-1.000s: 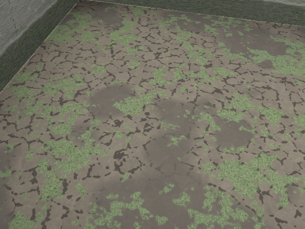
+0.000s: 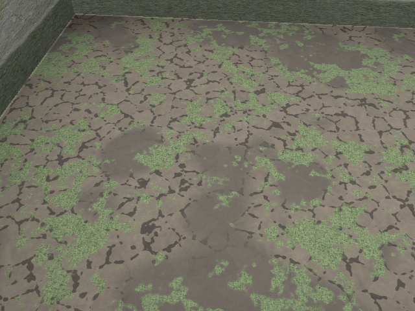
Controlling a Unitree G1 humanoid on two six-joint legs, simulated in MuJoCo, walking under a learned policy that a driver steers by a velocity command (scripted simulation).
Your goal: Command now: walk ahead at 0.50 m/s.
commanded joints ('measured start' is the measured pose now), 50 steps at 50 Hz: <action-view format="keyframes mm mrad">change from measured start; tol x32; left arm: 1 -61 80 26 -73 -2 -12 14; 50 -110 47 24 -73 7 -6 16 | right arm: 1 -64 -78 -28 -86 0 -7 -12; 50 -75 -54 -19 -107 10 -11 -11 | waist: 1 -5 -20 -75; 50 -5 6 -77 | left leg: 1 7 54 -65 -67 284 14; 50 -16 85 -82 -95 238 28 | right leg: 1 35 -70 81 -45 423 -20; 6 72 -91 88 19 757 -19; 18 -18 -47 64 -46 192 8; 37 -8 -84 99 -15 527 -4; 50 -14 -50 72 -36 214 7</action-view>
